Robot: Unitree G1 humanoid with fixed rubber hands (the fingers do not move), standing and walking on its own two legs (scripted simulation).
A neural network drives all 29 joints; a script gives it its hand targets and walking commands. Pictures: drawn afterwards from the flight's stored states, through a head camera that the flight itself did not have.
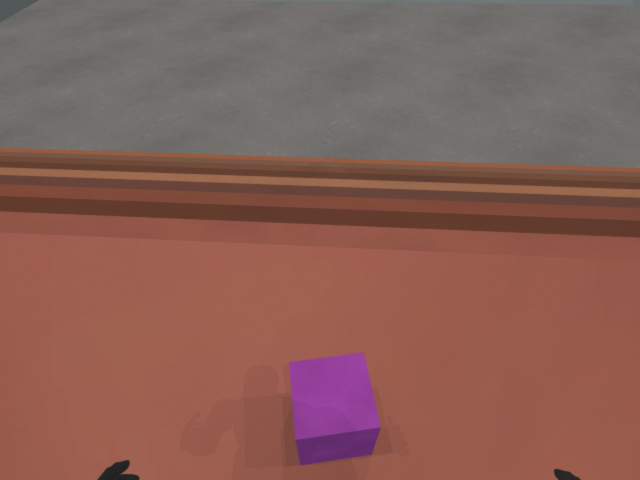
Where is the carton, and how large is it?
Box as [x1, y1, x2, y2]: [289, 352, 380, 464]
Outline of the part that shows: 363,352 289,362 295,439 300,464 371,454 380,426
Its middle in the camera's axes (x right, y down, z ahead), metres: +0.03 +0.47 +1.10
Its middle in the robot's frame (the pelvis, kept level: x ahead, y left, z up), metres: +0.44 +0.00 -0.66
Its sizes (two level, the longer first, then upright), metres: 0.210 0.200 0.250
